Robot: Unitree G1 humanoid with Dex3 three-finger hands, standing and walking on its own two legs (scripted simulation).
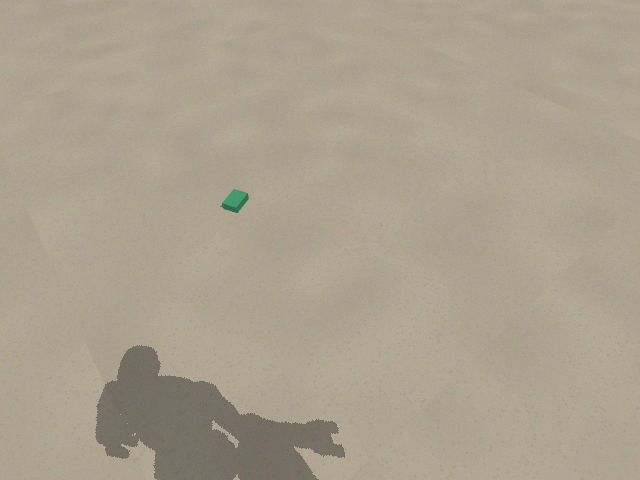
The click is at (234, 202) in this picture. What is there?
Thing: flat box
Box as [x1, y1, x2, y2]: [222, 189, 248, 212]
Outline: 233,189 222,204 223,208 237,212 248,197 247,193
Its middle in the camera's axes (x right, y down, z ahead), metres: -0.37 -0.17 +1.79
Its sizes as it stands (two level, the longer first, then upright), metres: 0.103 0.073 0.035
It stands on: the floor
